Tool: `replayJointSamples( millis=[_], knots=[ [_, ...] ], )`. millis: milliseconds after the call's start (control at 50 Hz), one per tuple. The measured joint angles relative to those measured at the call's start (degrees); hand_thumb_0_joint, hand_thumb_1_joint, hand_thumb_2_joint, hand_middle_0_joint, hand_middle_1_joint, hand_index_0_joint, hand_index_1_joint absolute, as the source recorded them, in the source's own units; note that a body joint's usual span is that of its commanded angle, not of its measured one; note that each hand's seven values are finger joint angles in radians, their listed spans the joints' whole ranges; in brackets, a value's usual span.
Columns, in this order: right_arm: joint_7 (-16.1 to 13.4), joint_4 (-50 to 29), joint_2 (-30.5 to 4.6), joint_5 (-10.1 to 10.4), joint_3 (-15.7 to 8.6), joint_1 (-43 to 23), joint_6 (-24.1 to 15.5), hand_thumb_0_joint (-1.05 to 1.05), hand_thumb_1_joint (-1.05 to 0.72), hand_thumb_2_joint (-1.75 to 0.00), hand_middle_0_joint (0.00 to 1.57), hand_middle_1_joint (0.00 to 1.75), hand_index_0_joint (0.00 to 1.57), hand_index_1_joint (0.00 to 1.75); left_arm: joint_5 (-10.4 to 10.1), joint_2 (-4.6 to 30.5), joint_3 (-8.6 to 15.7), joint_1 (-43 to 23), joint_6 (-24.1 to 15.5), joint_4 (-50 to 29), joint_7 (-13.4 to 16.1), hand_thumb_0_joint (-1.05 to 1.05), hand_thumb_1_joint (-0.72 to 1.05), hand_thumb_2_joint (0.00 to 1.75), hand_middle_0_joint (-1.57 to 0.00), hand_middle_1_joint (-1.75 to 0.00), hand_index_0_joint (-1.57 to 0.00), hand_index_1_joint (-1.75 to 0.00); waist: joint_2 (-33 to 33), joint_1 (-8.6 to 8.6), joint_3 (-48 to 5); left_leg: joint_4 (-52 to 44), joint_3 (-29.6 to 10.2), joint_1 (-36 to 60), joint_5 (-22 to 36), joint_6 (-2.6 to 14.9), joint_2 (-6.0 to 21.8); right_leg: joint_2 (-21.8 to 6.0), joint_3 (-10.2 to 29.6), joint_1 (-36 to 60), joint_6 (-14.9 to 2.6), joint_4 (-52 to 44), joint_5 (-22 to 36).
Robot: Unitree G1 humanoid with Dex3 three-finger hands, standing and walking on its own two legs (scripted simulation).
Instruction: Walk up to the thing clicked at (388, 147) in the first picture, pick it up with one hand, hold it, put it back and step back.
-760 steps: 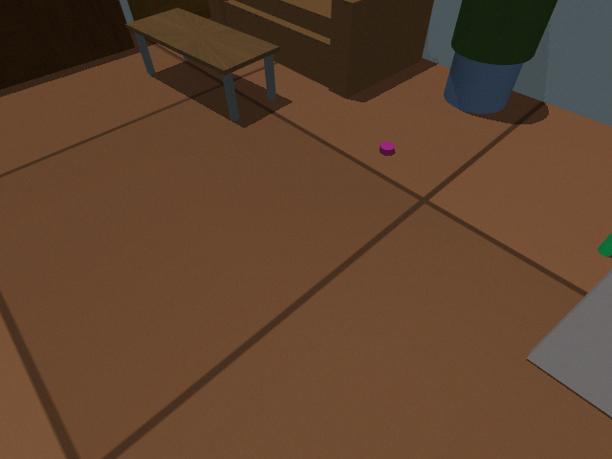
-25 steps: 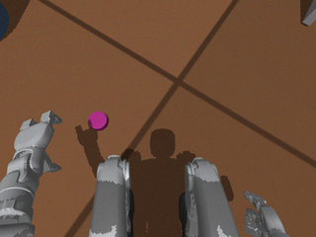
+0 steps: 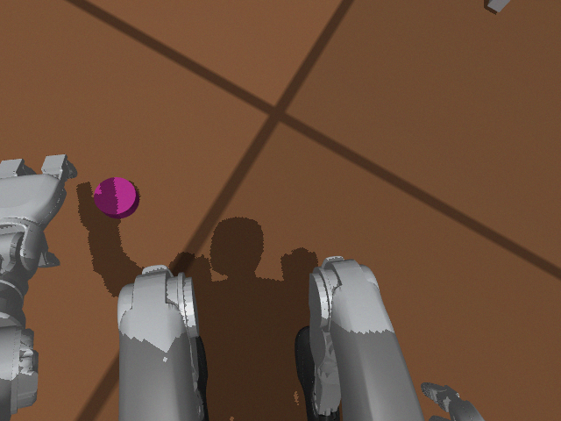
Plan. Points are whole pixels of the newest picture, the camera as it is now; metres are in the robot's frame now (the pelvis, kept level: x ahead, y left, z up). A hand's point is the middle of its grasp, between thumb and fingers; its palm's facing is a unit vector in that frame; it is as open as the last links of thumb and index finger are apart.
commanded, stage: rise first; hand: left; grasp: from above
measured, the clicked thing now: (117, 198) +0.50 +0.30 -0.34
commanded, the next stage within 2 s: none
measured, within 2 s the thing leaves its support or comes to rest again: neither
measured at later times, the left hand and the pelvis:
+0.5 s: hand (68, 213) +0.43 +0.33 -0.20, palm faces -0.44 -0.09 -0.89, open 14.2 cm; pelvis +0.01 +0.00 -0.03, yaw -2 degrees
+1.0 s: hand (76, 209) +0.44 +0.33 -0.22, palm faces -0.44 -0.10 -0.89, open 14.2 cm; pelvis +0.01 +0.00 -0.04, yaw -3 degrees
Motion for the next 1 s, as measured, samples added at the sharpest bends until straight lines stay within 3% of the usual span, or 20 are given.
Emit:
replayJointSamples(
  millis=[80, 200, 500, 1000],
  knots=[
    [0.34, 0.08, 0.18, -0.81, 0.57, -0.79, -0.02, 0.0, -0.9, -0.89, 0.2, 0.3, 0.2, 0.3, 1.66, 0.89, 0.43, -1.55, -0.47, 2.3, 1.24, 0.0, -0.55, 1.03, -0.07, -1.0, -0.07, -1.01, -0.36, -0.46, 0.5, 1.48, -0.39, -1.17, -0.2, -0.09, 0.06, 0.19, -0.24, -1.12, 0.02, 1.35, -0.12],
    [0.66, -0.29, 0.34, -1.69, 1.51, -1.48, -0.37, 0.0, -0.91, -0.9, 0.2, 0.3, 0.2, 0.3, 2.22, 1.74, 0.81, -3.43, -0.42, 4.96, 2.87, 0.0, -0.54, 1.02, -0.07, -1.0, -0.07, -1.01, -0.73, -0.95, 1.35, 3.35, -0.94, -2.77, -0.51, -0.31, 0.1, 0.4, -0.6, -2.7, -0.05, 3.09, -0.34],
    [1.22, -0.72, 0.27, -2.91, 3.07, -2.35, -0.78, 0.0, -0.91, -0.9, 0.2, 0.3, 0.2, 0.3, 1.75, 3.22, 2.22, -4.97, 0.81, 6.83, 4.17, 0.01, -0.54, 1.0, -0.07, -1.02, -0.08, -1.02, -1.21, -2.14, 3.29, 6.63, -2.25, -4.75, -1.96, -0.77, 0.37, 1.04, -1.48, -4.66, -0.17, 5.79, -1.25],
    [1.9, -1.4, -0.38, -3.82, 5.28, -2.28, -0.9, 0.0, -0.91, -0.89, 0.2, 0.3, 0.2, 0.3, 1.95, 5.48, 2.42, -6.07, 0.53, 8.59, 5.37, 0.0, -0.54, 1.01, -0.07, -1.02, -0.08, -1.03, -2.06, -3.63, 5.02, 9.22, -3.53, -6.1, -2.7, -0.86, 0.29, 1.43, -2.37, -5.53, 0.07, 7.54, -1.65]
  ],
)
